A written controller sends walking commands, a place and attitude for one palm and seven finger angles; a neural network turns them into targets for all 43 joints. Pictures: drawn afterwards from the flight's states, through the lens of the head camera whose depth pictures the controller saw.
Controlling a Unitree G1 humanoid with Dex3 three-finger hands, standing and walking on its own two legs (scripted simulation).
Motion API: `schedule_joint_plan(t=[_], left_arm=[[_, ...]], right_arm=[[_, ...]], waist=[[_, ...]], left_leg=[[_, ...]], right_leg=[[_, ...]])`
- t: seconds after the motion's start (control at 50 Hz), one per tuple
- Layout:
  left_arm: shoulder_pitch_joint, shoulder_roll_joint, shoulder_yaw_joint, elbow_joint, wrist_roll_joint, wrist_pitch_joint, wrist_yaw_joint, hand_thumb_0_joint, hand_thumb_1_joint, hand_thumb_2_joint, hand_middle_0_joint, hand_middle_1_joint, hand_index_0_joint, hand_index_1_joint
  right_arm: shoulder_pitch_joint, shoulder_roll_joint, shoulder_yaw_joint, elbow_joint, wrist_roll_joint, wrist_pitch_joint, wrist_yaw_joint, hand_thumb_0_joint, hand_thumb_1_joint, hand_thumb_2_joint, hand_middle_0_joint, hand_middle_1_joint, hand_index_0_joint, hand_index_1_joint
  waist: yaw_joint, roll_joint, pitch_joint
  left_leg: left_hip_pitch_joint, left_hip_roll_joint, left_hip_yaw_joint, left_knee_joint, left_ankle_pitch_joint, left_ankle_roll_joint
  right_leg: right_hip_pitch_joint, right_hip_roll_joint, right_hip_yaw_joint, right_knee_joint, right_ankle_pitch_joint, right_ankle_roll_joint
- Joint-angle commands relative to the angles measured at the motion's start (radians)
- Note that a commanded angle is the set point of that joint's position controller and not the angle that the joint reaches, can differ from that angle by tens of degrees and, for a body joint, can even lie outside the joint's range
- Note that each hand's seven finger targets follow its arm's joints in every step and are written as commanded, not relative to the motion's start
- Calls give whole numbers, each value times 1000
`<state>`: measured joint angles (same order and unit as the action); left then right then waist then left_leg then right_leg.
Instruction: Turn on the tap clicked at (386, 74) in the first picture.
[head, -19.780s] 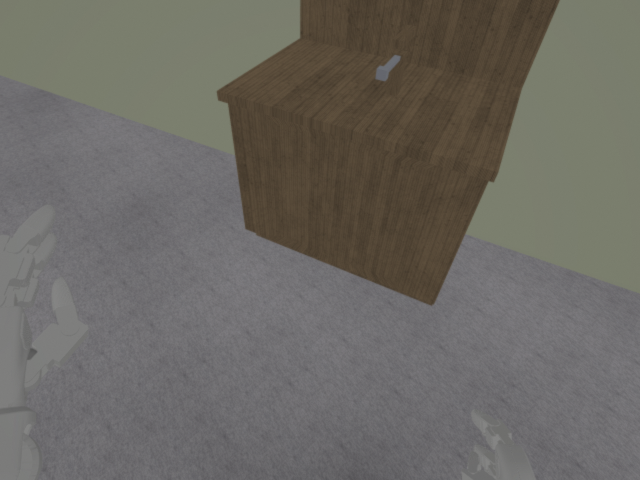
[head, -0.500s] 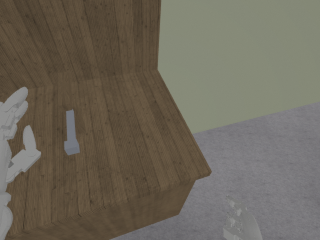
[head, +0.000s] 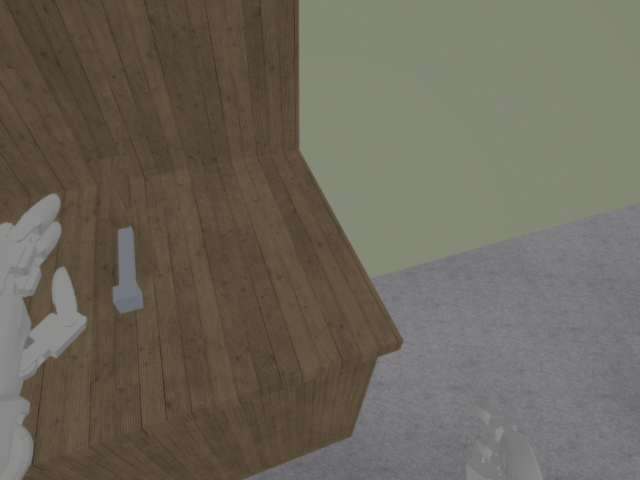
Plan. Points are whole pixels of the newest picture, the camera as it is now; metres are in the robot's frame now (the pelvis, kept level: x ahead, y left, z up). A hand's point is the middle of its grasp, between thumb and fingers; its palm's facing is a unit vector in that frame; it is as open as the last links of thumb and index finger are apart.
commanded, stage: shuffle to correct the standing spot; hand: left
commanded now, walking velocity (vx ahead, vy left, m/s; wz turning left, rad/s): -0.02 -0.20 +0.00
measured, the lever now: (128, 297) +0.31 +0.28 +0.04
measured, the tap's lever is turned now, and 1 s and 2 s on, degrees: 0 0 0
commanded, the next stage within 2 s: come to a stop and stand still in 0.20 s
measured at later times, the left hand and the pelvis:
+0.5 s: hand (152, 314) +0.23 +0.19 +0.16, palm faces +0.33 -0.86 -0.39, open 7.4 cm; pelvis +0.01 -0.05 +0.00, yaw -1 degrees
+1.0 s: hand (93, 332) +0.21 +0.24 +0.15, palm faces +0.30 -0.87 -0.38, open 7.4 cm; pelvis -0.01 +0.00 +0.00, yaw -1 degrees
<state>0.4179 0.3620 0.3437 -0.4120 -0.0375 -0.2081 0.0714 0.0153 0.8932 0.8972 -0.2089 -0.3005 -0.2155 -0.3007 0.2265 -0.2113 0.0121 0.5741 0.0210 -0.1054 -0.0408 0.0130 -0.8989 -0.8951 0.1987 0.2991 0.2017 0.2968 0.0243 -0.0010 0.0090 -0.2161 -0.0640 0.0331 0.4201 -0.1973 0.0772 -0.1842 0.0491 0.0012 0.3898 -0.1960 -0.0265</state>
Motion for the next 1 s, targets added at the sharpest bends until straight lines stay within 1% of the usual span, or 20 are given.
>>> schedule_joint_plan(t=[0.0, 0.02, 0.16, 0.22, 0.32, 0.38, 0.42, 0.48, 0.58, 0.7, 0.72, 0.74, 0.76, 0.78, 0.8, 0.82, 0.88, 0.9, 0.94, 0.98], left_arm=[[-127, 199, 123, -211, -10, -63, 21, 0, 900, 900, -200, -300, -200, -300], [-128, 167, 98, -199, -14, -62, 17, 0, 900, 900, -200, -300, -200, -300], [-117, 179, 105, -214, -17, -48, 14, 0, 900, 900, -200, -300, -200, -300], [-105, 177, 107, -221, -26, -43, 12, 0, 900, 900, -200, -300, -200, -300], [-73, 187, 121, -252, -35, -38, 18, 0, 900, 900, -200, -300, -200, -300], [-32, 186, 122, -247, -38, -24, 30, 0, 900, 900, -200, -300, -200, -300], [-21, 182, 122, -219, -35, -13, 40, 0, 900, 900, -200, -300, -200, -300], [-20, 187, 121, -212, -32, -5, 46, 0, 900, 900, -200, -300, -200, -300], [-31, 194, 117, -214, -25, -2, 56, 0, 900, 900, -200, -300, -200, -300], [-50, 199, 105, -238, -17, 2, 58, 0, 900, 900, -200, -300, -200, -300], [-1068, 946, 645, -467, 109, -105, 69, 0, 900, 900, -200, -300, -200, -300], [-491, 371, 277, 121, 25, -70, 22, 0, 900, 900, -200, -300, -200, -300], [-217, 222, 185, 175, -1, -66, 11, 0, 900, 900, -200, -300, -200, -300], [-168, 169, 103, -1, -20, -88, 5, 0, 900, 900, -200, -300, -200, -300], [-80, 77, 20, -39, -37, -95, -1, 0, 900, 900, -200, -300, -200, -300], [-65, 127, 40, -151, -30, -95, 9, 0, 900, 900, -200, -300, -200, -300], [-13, 183, 84, -213, -25, -95, 30, 0, 900, 900, -200, -300, -200, -300], [-9, 222, 127, -216, -29, -93, 38, 0, 900, 900, -200, -300, -200, -300], [-59, 235, 155, -223, -27, -101, 37, 0, 900, 900, -200, -300, -200, -300], [-113, 244, 171, -231, -25, -115, 36, 0, 900, 900, -200, -300, -200, -300]], right_arm=[[-98, -111, -42, -161, -3, -48, -11, 0, -900, -900, 200, 300, 200, 300], [-95, -113, -42, -164, -7, -45, -11, 0, -900, -900, 200, 300, 200, 300], [-93, -109, -50, -181, -6, -36, 0, 0, -900, -900, 200, 300, 200, 300], [-96, -108, -50, -181, -6, -31, 4, 0, -900, -900, 200, 300, 200, 300], [-96, -109, -53, -178, -3, -29, 4, 0, -900, -900, 200, 300, 200, 300], [-95, -109, -53, -176, 5, -27, -1, 0, -900, -900, 200, 300, 200, 300], [-101, -110, -47, -164, 5, -20, -7, 0, -900, -900, 200, 300, 200, 300], [-106, -113, -49, -163, 13, -9, -13, 0, -900, -900, 200, 300, 200, 300], [-119, -114, -49, -162, 17, 6, -17, 0, -900, -900, 200, 300, 200, 300], [-133, -115, -47, -157, 14, 9, -22, 0, -900, -900, 200, 300, 200, 300], [23, -114, -61, -135, -15, -64, -13, 0, -900, -900, 200, 300, 200, 300], [-71, -49, -27, -98, -5, -57, -5, 0, -900, -900, 200, 300, 200, 300], [-83, -124, -78, -150, 2, -72, -1, 0, -900, -900, 200, 300, 200, 300], [-54, -130, -74, -147, 2, -68, 17, 0, -900, -900, 200, 300, 200, 300], [-76, -114, -69, -140, 15, -70, 34, 0, -900, -900, 200, 300, 200, 300], [-71, -130, -73, -160, 10, -73, 43, 0, -900, -900, 200, 300, 200, 300], [-90, -123, -61, -172, 0, -82, 39, 0, -900, -900, 200, 300, 200, 300], [-111, -125, -57, -166, 0, -80, 34, 0, -900, -900, 200, 300, 200, 300], [-104, -123, -52, -178, -6, -83, 16, 0, -900, -900, 200, 300, 200, 300], [-103, -121, -47, -176, -7, -91, 2, 0, -900, -900, 200, 300, 200, 300]], waist=[[-2, 61, -83], [-6, 58, -80], [-5, 74, -92], [-10, 53, -100], [-7, 78, -161], [-3, 52, -166], [-5, 0, -150], [-3, -20, -144], [3, -37, -150], [2, 3, -132], [-31, -177, 153], [-1, -99, -131], [51, 14, -92], [27, 102, -158], [22, 174, -209], [26, 139, -206], [27, -50, -137], [21, -43, -116], [9, -61, -82], [4, 25, -72]], left_leg=[[38, 199, -186, -141, 10, -84], [36, 207, -190, -148, -4, -81], [38, 226, -176, -127, -25, -57], [40, 217, -160, -95, 0, -53], [62, 191, -127, -19, 92, -43], [52, 154, -99, 40, 71, -36], [28, 139, -91, 64, 55, -35], [8, 122, -77, 95, 53, -34], [11, 122, -71, 82, 89, -27], [79, 147, -99, 27, 120, -21], [-42, 71, 75, 114, 41, -54], [-5, 41, -15, 49, 135, -32], [64, 80, -15, 67, 164, -48], [36, 91, -42, 31, 144, -36], [56, 116, -53, 9, 160, -29], [38, 135, -77, -4, 143, -23], [-17, 143, -126, -46, -13, -22], [-9, 143, -130, -53, -58, -25], [-41, 145, -169, -90, -126, -25], [-62, 163, -201, -134, -177, -22]], right_leg=[[-8, -87, 78, -35, 44, -5], [-9, -84, 74, -35, 38, -4], [-14, -83, 82, -51, 40, -2], [-21, -89, 95, -63, 60, -6], [14, -116, 134, -65, 153, -9], [28, -157, 198, -101, 226, 18], [25, -177, 212, -121, 229, 28], [44, -206, 242, -137, 318, 60], [74, -220, 225, -112, 381, 83], [13, -189, 187, -97, 257, 57], [-225, -88, 106, -243, 478, 255], [-6, -139, 118, -84, 379, 139], [-7, -152, 248, -95, 448, 113], [93, -170, 220, -45, 390, 88], [121, -162, 190, 6, 305, 65], [102, -149, 180, 11, 220, 64], [28, -129, 171, -51, -33, 37], [-11, -124, 167, -70, -89, 17], [-34, -115, 149, -74, -159, -1], [-17, -99, 123, -32, -133, -1]])
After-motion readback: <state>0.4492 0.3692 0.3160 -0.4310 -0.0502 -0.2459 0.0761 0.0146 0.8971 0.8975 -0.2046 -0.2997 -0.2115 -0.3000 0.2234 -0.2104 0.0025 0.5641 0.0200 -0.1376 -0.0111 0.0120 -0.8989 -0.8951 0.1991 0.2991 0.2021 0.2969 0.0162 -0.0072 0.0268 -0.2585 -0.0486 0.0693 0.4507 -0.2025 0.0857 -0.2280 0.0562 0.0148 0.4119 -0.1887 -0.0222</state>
